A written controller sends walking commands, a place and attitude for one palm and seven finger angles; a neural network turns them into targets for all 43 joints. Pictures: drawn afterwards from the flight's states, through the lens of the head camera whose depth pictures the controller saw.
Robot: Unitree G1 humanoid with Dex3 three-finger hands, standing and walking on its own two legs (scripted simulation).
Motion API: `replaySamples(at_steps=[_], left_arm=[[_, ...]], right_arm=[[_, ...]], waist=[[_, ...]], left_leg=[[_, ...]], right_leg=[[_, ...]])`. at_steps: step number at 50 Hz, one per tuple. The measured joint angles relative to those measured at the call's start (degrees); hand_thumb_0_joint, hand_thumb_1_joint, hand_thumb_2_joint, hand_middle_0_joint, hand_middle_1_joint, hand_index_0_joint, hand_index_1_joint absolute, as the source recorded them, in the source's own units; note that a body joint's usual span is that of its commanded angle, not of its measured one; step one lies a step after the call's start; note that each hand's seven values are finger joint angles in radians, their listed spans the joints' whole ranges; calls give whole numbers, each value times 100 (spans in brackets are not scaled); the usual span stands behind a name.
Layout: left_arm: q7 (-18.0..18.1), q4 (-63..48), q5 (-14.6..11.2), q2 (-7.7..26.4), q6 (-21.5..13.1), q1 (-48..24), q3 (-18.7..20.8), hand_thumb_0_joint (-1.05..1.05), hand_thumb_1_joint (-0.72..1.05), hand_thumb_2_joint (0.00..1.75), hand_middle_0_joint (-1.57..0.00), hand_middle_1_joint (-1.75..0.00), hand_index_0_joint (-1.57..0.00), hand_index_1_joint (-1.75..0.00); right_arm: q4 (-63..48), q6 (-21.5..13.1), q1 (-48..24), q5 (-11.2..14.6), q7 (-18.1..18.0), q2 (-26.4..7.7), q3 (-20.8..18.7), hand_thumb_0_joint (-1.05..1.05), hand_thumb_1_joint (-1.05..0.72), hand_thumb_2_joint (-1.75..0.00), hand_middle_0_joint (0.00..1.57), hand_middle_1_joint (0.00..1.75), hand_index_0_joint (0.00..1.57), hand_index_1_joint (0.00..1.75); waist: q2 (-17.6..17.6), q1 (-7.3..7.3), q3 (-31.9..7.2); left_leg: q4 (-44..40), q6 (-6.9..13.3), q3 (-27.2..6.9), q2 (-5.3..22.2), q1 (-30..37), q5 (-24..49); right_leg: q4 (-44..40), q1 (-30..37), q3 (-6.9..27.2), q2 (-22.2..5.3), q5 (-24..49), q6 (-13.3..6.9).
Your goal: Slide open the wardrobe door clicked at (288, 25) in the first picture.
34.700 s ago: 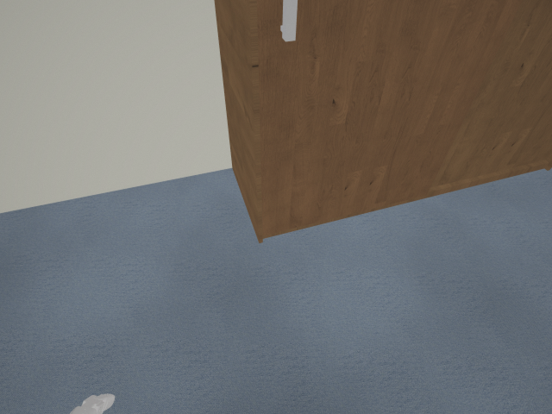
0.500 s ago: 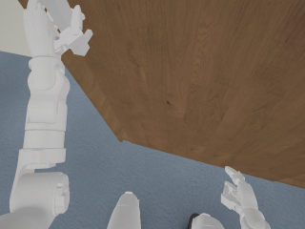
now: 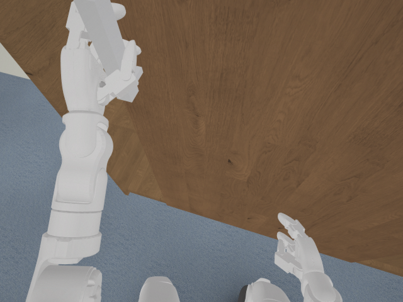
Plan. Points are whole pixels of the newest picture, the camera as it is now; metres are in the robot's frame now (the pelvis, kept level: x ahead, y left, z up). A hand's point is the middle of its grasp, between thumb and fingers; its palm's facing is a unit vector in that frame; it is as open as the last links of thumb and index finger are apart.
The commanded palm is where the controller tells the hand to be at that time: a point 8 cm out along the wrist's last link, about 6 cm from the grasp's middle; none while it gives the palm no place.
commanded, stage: step sideways, sliding the door along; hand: left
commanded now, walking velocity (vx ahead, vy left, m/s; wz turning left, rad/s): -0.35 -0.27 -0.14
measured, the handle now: (120, 44) +0.41 +0.23 +0.22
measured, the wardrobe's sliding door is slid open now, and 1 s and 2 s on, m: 0.22 0.50 0.50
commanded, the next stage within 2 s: stop walking and hold the door there in 0.98 s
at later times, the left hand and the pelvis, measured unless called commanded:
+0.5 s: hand (282, 115) +0.34 -0.01 +0.21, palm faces -0.06 -1.00 -0.04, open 7.6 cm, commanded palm +0.33 +0.02 +0.20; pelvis -0.02 -0.09 +0.01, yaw -5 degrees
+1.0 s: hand (339, 123) +0.35 -0.08 +0.21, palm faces +0.26 -0.97 -0.05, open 7.1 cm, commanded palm +0.31 -0.11 +0.21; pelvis -0.09 -0.25 -0.01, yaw -3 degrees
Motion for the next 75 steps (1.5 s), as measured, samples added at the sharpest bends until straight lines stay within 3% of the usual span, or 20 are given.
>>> replaySamples(at_steps=[2, 4, 8, 12, 15, 18, 23, 34, 38, 41, 45, 47, 49, 52, 56, 64, 66, 68, 71, 75], left_arm=[[39, -7, -22, 90, 62, 44, 106, -12, 66, 78, -45, -140, -18, -122], [115, -64, -4, 29, 40, 184, 287, -14, 65, 79, -45, -140, -17, -121], [275, -623, -107, -164, 53, 706, 335, -13, 66, 79, -45, -140, -15, -124], [342, -1129, -37, -374, 0, 871, 20, -10, 68, 77, -45, -140, -15, -124], [271, -1207, 57, -437, -71, 720, -379, -8, 69, 76, -45, -140, -13, -121], [104, -977, 58, -406, -215, 411, -764, -8, 69, 75, -45, -140, -11, -119], [61, -741, 253, -452, -379, 593, -979, -6, 64, 70, -43, -140, -12, -121], [-101, 11, -118, 146, -424, 452, -284, -8, 59, 74, -49, -140, -10, -131], [255, 363, -52, 139, -161, 175, 556, -6, 67, 80, -48, -140, -11, -131], [443, 395, -142, 91, 202, 6, 712, -6, 67, 79, -47, -140, -13, -129], [560, 506, -17, 146, 331, -348, 660, -6, 66, 79, -46, -140, -16, -124], [528, 543, 19, 223, 432, -581, 525, -6, 66, 78, -46, -140, -17, -122], [419, 718, 36, 321, 438, -903, 367, -6, 67, 77, -46, -140, -16, -118], [280, 968, 109, 344, 346, -1059, 287, -5, 67, 77, -45, -140, -17, -117], [87, 1156, 121, 484, 191, -939, 327, -6, 65, 78, -45, -140, -19, -120], [-141, 1780, -26, 1482, 87, -187, 987, -11, 62, 81, -45, -140, -21, -131], [-147, 2141, -68, 1705, 130, -132, 1241, -13, 61, 81, -45, -140, -21, -131], [-115, 2582, -32, 1907, 116, -107, 1556, -17, 58, 80, -45, -140, -21, -131], [-63, 3125, 4, 1916, 40, 49, 2072, -20, 58, 77, -45, -140, -22, -133], [-89, 3676, 77, 1961, -38, -22, 2368, -19, 58, 75, -45, -140, -25, -133]], right_arm=[[-6, -41, -11, 55, -14, 33, 65, 1, -90, -90, 20, 30, 20, 30], [84, -19, -178, 112, -61, -114, 87, 1, -90, -90, 20, 30, 21, 30], [293, 78, -482, 94, -274, -414, -54, 1, -90, -90, 20, 30, 20, 30], [358, 186, -552, 109, -336, -597, -168, 1, -90, -90, 20, 30, 20, 30], [278, 383, -441, 77, -316, -649, -236, 1, -90, -90, 20, 30, 20, 30], [220, 472, -295, 28, -208, -494, -360, 1, -91, -90, 19, 30, 20, 30], [230, 438, -53, -81, -11, -263, -249, 1, -90, -90, 19, 30, 20, 30], [379, 409, 199, -2, -89, 226, 35, 1, -90, -90, 20, 30, 20, 30], [481, 361, -34, 106, -226, -154, 11, 1, -90, -90, 20, 30, 21, 30], [599, 344, -148, 108, -409, -545, -177, 1, -90, -90, 20, 30, 20, 30], [664, 424, -127, 180, -519, -825, -293, 1, -90, -90, 20, 30, 20, 30], [614, 481, -16, 192, -534, -903, -345, 1, -91, -90, 20, 30, 20, 30], [620, 501, 46, 174, -486, -820, -472, 1, -91, -90, 19, 30, 20, 30], [654, 487, 146, 149, -265, -674, -439, 1, -91, -90, 19, 30, 20, 30], [607, 553, 235, 118, -66, -432, -257, 1, -91, -90, 19, 30, 20, 30], [320, 621, 318, 97, -216, -101, 110, 1, -90, -90, 20, 30, 21, 30], [269, 567, 367, 132, -253, -146, 195, 1, -90, -90, 20, 30, 21, 30], [285, 585, 317, 155, -295, -302, 246, 1, -90, -90, 20, 30, 21, 30], [495, 692, 22, 146, -473, -736, 83, 1, -90, -90, 20, 30, 21, 30], [810, 697, 19, 158, -603, -1097, -93, 1, -90, -90, 20, 30, 20, 30]], waist=[[-54, -8, -78], [213, -163, -60], [94, -346, -162], [-173, -582, -142], [-297, -755, -234], [-587, -728, -198], [-327, -649, -263], [-18, -481, -422], [165, -603, -367], [98, -595, -332], [-151, -728, -345], [-203, -760, -438], [-386, -690, -320], [-421, -495, -235], [-315, -318, -366], [-115, -414, -765], [-132, -471, -825], [-110, -622, -889], [260, -924, -791], [90, -1108, -810]], left_leg=[[364, 8, -70, 9, -132, -173], [1100, 503, -398, 61, -474, -598], [2960, 725, -751, -1239, -1370, -2156], [2112, 694, -447, -1794, -1392, -1800], [678, 739, -154, -1645, -933, -28], [527, 964, -9, -1520, -704, -331], [376, 741, 113, -864, -442, -405], [-37, -38, 191, 236, -186, 116], [1664, 756, -649, -123, -1028, -1371], [2995, 787, -731, -1099, -1588, -2010], [1956, 806, -298, -1697, -1418, -1457], [784, 917, -87, -1634, -996, -119], [784, 1133, -135, -1591, -941, -286], [730, 1026, -231, -1300, -780, -505], [287, 787, -293, -829, -553, -304], [-88, 375, 22, -327, -59, -237], [203, 304, 77, -368, -63, -393], [1016, 460, -67, -490, -373, -702], [2580, 720, -671, -1095, -1096, -1466], [3402, 741, -686, -1759, -1667, -1304]], right_leg=[[-688, 348, -42, -32, 626, 10], [-676, 415, -215, 102, 316, -190], [-815, 21, -45, -70, 477, -408], [-1267, -66, -51, -89, 929, -508], [-1114, -232, -168, 56, 946, -536], [178, -640, 138, 184, -278, -367], [1692, -965, 274, 237, -796, -147], [-545, 110, 22, -86, 116, 49], [-770, 166, -123, -23, 423, -145], [-829, -41, -102, -173, 507, -269], [-1102, -113, -353, -249, 733, -367], [-878, -272, -549, -158, 641, -398], [-7, -531, -309, -62, -134, -298], [1469, -842, 60, 172, -798, -258], [2222, -1034, 172, 96, -577, -126], [228, -392, -173, 12, -17, 35], [-821, 43, -330, 45, 692, 12], [-1146, 252, -390, -18, 880, -291], [-830, 87, -347, -91, 523, -390], [-1003, 35, -165, -355, 723, -332]])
